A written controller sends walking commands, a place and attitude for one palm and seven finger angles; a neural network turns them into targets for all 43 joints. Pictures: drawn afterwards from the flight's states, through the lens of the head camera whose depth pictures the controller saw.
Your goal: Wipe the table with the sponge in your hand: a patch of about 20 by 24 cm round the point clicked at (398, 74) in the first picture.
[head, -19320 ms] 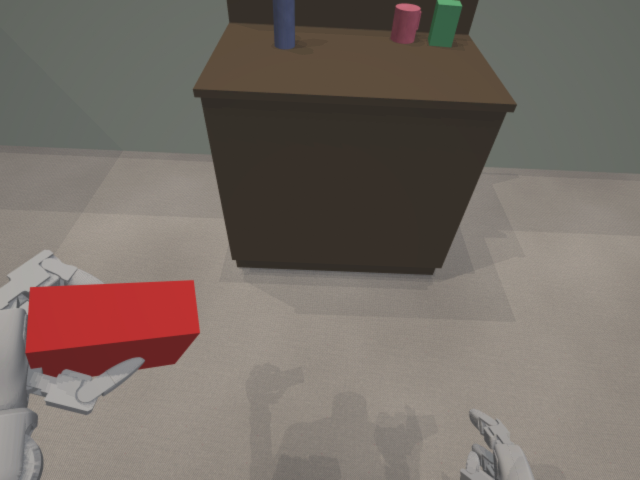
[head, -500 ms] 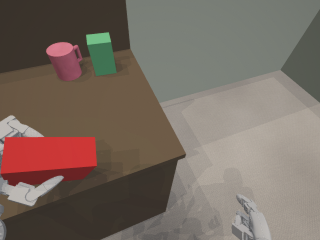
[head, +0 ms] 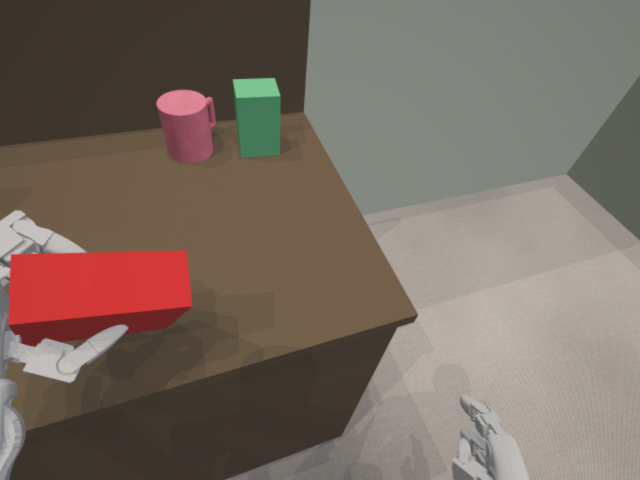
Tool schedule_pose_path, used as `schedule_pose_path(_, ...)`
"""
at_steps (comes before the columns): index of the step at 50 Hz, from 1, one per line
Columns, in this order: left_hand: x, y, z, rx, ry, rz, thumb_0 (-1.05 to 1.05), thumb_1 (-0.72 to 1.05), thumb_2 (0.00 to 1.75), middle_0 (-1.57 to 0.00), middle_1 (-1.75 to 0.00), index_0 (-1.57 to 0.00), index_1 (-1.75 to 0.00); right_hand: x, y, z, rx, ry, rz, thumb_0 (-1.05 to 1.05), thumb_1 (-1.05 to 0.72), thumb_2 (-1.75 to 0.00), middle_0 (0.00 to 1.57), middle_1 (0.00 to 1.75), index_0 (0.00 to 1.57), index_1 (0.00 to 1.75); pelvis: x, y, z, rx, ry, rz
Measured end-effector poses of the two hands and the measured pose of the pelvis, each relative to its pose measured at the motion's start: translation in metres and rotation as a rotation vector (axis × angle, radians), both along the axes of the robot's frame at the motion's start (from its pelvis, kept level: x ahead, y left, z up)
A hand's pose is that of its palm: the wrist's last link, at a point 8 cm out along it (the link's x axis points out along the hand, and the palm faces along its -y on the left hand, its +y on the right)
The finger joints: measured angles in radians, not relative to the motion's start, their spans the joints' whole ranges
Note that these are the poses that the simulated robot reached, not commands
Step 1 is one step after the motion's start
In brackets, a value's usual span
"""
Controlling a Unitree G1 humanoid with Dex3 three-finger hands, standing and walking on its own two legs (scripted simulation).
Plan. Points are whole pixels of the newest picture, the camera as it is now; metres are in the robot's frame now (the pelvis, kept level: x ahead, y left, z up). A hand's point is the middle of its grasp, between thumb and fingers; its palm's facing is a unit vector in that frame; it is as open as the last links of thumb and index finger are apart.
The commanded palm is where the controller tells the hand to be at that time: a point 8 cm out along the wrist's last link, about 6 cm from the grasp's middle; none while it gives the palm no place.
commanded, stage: come to a stop and stand still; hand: left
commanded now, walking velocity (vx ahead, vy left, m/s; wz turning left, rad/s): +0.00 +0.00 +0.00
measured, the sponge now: (129, 297) +0.24 +0.22 +0.14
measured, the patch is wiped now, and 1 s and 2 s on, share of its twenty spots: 0.00 0.00 0.00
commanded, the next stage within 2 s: look again from close up in 0.44 s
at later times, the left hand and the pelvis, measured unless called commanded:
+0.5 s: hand (61, 287) +0.23 +0.27 +0.16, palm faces +0.39 -0.85 -0.35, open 9.7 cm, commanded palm +0.18 +0.30 +0.18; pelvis +0.02 +0.02 +0.00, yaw +0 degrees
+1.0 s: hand (41, 236) +0.26 +0.29 +0.19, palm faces +0.45 -0.78 -0.44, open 9.7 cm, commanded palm +0.18 +0.29 +0.19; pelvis +0.01 +0.00 +0.00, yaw +2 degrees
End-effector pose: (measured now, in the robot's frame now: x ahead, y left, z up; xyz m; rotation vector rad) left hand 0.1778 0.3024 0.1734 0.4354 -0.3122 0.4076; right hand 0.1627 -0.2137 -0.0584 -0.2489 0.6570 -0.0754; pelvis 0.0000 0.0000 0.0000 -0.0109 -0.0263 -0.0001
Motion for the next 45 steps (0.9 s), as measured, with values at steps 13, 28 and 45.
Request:
schedule_pose_path(13,0.016,0.006,-0.008,-0.031,0.034,-0.055,0.00,-0.46,1.03,-0.78,-1.36,-0.77,-1.35,0.028,0.031,0.009,0.019,-0.034,0.037,0.01,-0.90,-0.90,0.21,0.30,0.21,0.30,0.012,0.018,0.002,-0.013,0.001,-0.002)
schedule_pose_path(28,0.013,0.010,-0.004,-0.015,0.037,-0.045,0.00,-0.46,1.03,-0.78,-1.36,-0.77,-1.35,0.024,0.014,0.008,-0.017,-0.001,-0.011,0.01,-0.90,-0.90,0.20,0.30,0.20,0.30,0.015,0.021,0.003,-0.014,-0.002,0.000)
schedule_pose_path(45,0.015,-0.002,0.003,0.034,0.052,-0.049,0.00,-0.46,1.03,-0.78,-1.36,-0.77,-1.35,0.017,0.007,-0.001,0.001,0.025,-0.017,0.01,-0.90,-0.90,0.20,0.30,0.20,0.30,0.013,0.010,0.003,-0.013,0.005,0.015)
